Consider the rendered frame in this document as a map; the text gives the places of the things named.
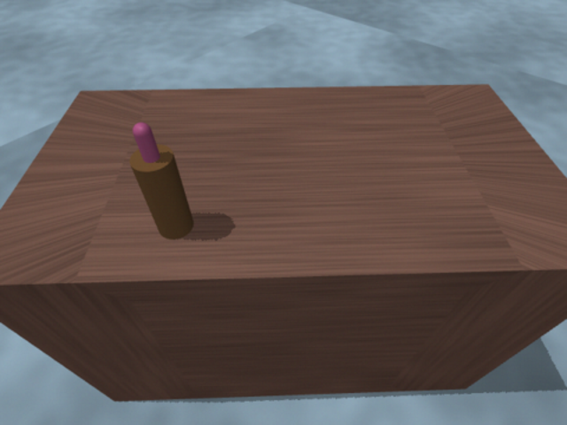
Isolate bottle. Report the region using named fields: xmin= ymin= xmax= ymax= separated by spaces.
xmin=129 ymin=122 xmax=194 ymax=239

